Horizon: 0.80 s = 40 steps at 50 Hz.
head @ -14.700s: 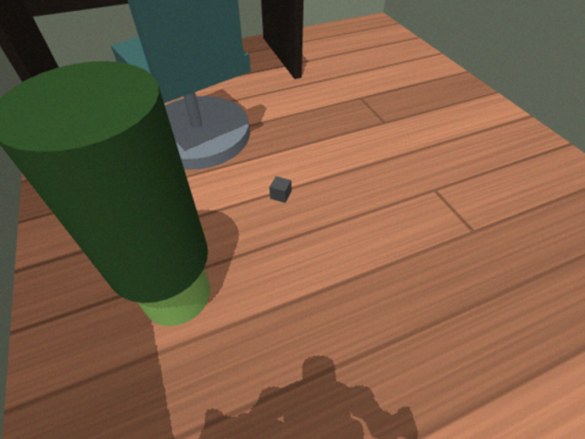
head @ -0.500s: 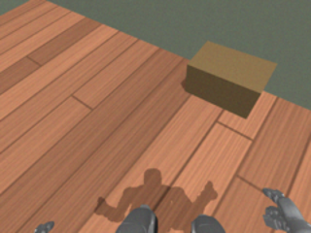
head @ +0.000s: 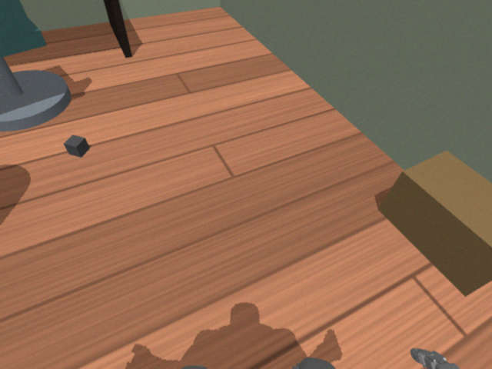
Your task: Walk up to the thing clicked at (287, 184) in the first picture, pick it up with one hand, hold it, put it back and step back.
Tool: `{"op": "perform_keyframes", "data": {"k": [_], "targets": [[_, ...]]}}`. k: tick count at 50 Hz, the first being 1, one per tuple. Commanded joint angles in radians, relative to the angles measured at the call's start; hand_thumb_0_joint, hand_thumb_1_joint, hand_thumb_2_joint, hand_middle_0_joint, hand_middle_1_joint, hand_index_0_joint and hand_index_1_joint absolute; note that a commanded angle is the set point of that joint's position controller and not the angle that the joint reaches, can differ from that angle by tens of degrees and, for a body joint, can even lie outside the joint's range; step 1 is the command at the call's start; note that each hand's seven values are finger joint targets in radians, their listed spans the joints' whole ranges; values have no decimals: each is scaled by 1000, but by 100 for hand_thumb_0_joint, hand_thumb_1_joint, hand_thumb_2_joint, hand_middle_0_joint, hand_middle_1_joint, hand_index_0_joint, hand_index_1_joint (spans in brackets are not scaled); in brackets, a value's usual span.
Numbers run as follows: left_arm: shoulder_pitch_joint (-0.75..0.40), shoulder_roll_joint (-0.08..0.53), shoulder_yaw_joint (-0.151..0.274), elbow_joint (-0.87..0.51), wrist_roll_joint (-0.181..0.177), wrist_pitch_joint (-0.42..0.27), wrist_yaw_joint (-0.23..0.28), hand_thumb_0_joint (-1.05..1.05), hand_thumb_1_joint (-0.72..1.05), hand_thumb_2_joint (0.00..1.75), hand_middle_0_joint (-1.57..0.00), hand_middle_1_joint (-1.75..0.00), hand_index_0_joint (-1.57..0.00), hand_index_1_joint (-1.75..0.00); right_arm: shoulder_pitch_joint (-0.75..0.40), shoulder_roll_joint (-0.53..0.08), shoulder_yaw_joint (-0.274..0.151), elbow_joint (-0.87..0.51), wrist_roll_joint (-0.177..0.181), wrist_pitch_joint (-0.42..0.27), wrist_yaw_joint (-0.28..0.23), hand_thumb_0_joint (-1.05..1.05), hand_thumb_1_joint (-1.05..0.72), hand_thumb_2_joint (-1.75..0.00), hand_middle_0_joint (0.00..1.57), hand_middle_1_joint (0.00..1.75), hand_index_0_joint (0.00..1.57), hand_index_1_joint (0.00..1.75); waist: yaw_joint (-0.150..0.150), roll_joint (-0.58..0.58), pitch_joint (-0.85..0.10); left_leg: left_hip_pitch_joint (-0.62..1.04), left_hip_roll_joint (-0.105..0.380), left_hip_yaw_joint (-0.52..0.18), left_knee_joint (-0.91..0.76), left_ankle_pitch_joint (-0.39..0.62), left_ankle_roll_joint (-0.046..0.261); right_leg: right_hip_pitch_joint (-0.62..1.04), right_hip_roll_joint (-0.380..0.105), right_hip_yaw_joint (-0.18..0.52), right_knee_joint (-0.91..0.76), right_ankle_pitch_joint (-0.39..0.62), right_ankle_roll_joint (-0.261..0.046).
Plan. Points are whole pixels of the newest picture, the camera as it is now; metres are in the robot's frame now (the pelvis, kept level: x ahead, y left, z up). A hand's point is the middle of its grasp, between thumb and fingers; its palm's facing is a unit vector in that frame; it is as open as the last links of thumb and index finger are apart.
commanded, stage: walk up
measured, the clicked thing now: (77, 146) +1.33 +0.87 -0.71
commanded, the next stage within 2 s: stand in 2.00 s
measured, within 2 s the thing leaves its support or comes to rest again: neither
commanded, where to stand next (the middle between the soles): +0.15 +0.04 m, yaw +25 degrees
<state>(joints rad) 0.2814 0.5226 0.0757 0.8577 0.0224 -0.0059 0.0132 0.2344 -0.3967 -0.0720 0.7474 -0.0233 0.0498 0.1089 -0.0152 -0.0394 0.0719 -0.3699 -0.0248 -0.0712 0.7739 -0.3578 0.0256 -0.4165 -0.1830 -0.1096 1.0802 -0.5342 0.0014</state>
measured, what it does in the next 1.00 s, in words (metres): steps on the spot, turning left: right foot, then left foot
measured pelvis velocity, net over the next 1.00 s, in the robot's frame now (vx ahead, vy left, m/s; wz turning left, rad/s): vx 0.05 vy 0.03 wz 0.40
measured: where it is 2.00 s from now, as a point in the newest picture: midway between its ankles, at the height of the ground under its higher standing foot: outside the picture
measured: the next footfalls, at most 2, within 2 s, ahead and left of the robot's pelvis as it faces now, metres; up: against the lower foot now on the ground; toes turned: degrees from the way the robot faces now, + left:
right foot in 0.24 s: +0.14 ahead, -0.10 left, +0.00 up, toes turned +4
left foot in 0.60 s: +0.11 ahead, +0.18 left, +0.00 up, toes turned +20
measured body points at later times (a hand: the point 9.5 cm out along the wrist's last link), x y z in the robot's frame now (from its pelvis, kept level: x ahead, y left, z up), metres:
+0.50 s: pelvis +0.04 +0.02 +0.02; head +0.08 +0.01 +0.47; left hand +0.01 +0.35 -0.08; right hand +0.23 -0.27 -0.10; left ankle +0.05 +0.17 -0.67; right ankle +0.10 -0.10 -0.71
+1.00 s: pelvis +0.05 +0.03 +0.00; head +0.08 +0.07 +0.45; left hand -0.03 +0.35 -0.13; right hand +0.27 -0.22 -0.09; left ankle +0.07 +0.17 -0.71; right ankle +0.10 -0.12 -0.71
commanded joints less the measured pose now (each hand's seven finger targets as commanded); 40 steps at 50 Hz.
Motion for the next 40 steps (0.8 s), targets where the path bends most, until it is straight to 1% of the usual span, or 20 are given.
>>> {"op": "perform_keyframes", "data": {"k": [1, 5, 8, 11, 12, 13, 14, 15, 16, 18, 20, 25, 28, 29, 30, 31, 32, 33, 36, 40], "targets": [[94, 191, 56, -66, -17, -71, -1, 0, 90, 90, -20, -30, -20, -30, -37, -296, -78, -79, 10, -34, -55, 0, -90, -90, 20, 30, 20, 30, 27, 257, 21, 50, 131, -338, -396, -143, 199, -168, 18, 72, -72, 90, -7], [38, 167, 52, -86, -3, -62, 1, 0, 90, 90, -20, -30, -20, -30, 16, -284, -77, -82, -2, -50, -63, 0, -90, -90, 20, 30, 20, 30, 4, 212, 3, -18, 162, -433, -428, -139, 213, -62, 89, 72, -191, 81, -7], [53, 129, 43, -102, -3, -71, 7, 0, 90, 90, -20, -30, -20, -30, 2, -287, -77, -92, 1, -55, -81, 0, -90, -90, 20, 30, 20, 30, 32, 204, -46, -40, 186, -449, -341, 111, 211, 36, 129, 83, -277, 142, -24], [89, 108, 43, -95, 4, -83, 15, 0, 90, 90, -20, -30, -20, -30, -1, -221, -55, -97, 19, -51, -96, 0, -90, -90, 20, 30, 20, 30, 75, 113, -102, -76, 91, -333, -151, 270, 119, 241, 153, 100, -538, 311, -57], [108, 155, 54, -105, 17, -87, 19, 0, 90, 90, -20, -30, -20, -30, 12, -180, -40, -102, 33, -56, -101, 0, -90, -90, 20, 30, 20, 30, 95, 7, -126, -114, 17, -247, -18, 226, 62, 296, 44, 249, -652, 238, -95], [119, 223, 71, -114, 23, -88, 23, 0, 90, 90, -20, -30, -20, -30, 29, -142, -29, -106, 33, -60, -105, 0, -90, -90, 20, 30, 20, 30, 101, -156, -130, -260, -112, -106, 170, 1, 8, 384, -181, 545, -774, 160, -157], [31, 225, 73, -132, 20, -79, 18, 0, 90, 90, -20, -30, -20, -30, 72, -192, -45, -71, 16, -53, -117, 0, -90, -90, 20, 30, 20, 30, 59, -106, -100, -298, -74, -39, 265, -197, -15, 344, -303, 640, -815, 67, -217], [-31, 232, 75, -146, 13, -73, 12, 0, 90, 90, -20, -30, -20, -30, 89, -250, -58, -56, 9, -49, -123, 0, -90, -90, 20, 30, 20, 30, 46, -116, -95, -288, -10, -36, 364, -209, -12, 295, -362, 683, -806, 54, -317], [-33, 192, 70, -150, 10, -71, 9, 0, 90, 90, -20, -30, -20, -30, 86, -272, -67, -43, 6, -52, -122, 0, -90, -90, 20, 30, 20, 30, 40, -69, -49, -289, 14, -51, 380, -180, -17, 260, -327, 615, -796, 98, -312], [-7, 141, 47, -135, 10, -76, 7, 0, 90, 90, -20, -30, -20, -30, 67, -257, -68, -22, 9, -60, -108, 0, -90, -90, 20, 30, 20, 30, 45, -55, -8, -250, 14, -31, 321, -104, -20, 232, -176, 371, -755, 228, -221], [32, 154, 50, -108, 14, -73, 4, 0, 90, 90, -20, -30, -20, -30, 59, -211, -54, -19, 7, -63, -98, 0, -90, -90, 20, 30, 20, 30, 61, -131, -12, -245, 16, 12, 234, -59, -19, 268, -118, 252, -704, 338, -188], [15, 152, 53, -138, 17, -41, -20, 0, 90, 90, -20, -30, -20, -30, 37, -174, -41, 1, 17, -84, -94, 0, -90, -90, 20, 30, 20, 30, 83, -236, -60, -76, -12, 120, -11, -22, -40, 242, -83, 106, -622, 412, -200], [-26, 129, 40, -150, -5, -11, -28, 0, 90, 90, -20, -30, -20, -30, 102, -175, -44, 48, 19, -103, -120, 0, -90, -90, 20, 30, 20, 30, 32, -128, -95, 144, -57, 181, -191, 233, -35, 123, -70, 37, -451, 463, -155], [-29, 93, 25, -151, -7, -2, -27, 0, 90, 90, -20, -30, -20, -30, 126, -196, -53, 61, 16, -109, -130, 0, -90, -90, 20, 30, 20, 30, 13, -57, -100, 224, -46, 148, -225, 263, -22, 50, -39, 7, -362, 366, -123], [-12, 51, 10, -146, -13, 7, -27, 0, 90, 90, -20, -30, -20, -30, 135, -236, -64, 60, 7, -115, -139, 0, -90, -90, 20, 30, 20, 30, 0, 42, -104, 293, 18, 22, -261, 220, 15, -56, 2, -11, -261, 210, -82], [-5, 2, 1, -162, -20, 16, -29, 0, 90, 90, -20, -30, -20, -30, 136, -330, -78, 36, -11, -122, -147, 0, -90, -90, 20, 30, 20, 30, 4, 258, -90, 272, 279, -412, -380, 179, 114, -206, 97, -3, -91, -26, -29], [2, 78, 19, -141, -23, 33, -15, 0, 90, 90, -20, -30, -20, -30, 91, -381, -80, 11, 3, -118, -150, 0, -90, -90, 20, 30, 20, 30, 3, 192, -88, 114, 401, -579, -437, 45, 248, -132, 60, 117, -46, -104, -19], [-33, 123, 30, -122, -16, 37, -13, 0, 90, 90, -20, -30, -20, -30, 40, -372, -80, 20, 5, -113, -154, 0, -90, -90, 20, 30, 20, 30, 1, 166, -27, 12, 386, -611, -476, -79, 267, -95, 43, 142, -23, -90, -19], [52, 94, 35, -62, -22, 37, -20, 0, 90, 90, -20, -30, -20, -30, -24, -273, -41, 18, 11, -123, -164, 0, -90, -90, 20, 30, 20, 30, 57, 182, -48, 114, 244, -321, -350, 164, 171, -126, 29, 165, -72, 37, -23], [18, 84, 35, -31, -9, 42, -24, 0, 90, 90, -20, -30, -20, -30, 6, -271, -37, 38, 10, -127, -160, 0, -90, -90, 20, 30, 20, 30, 29, 214, -113, 97, 214, -301, -334, 220, 161, -28, 63, 138, -133, 43, -10]]}}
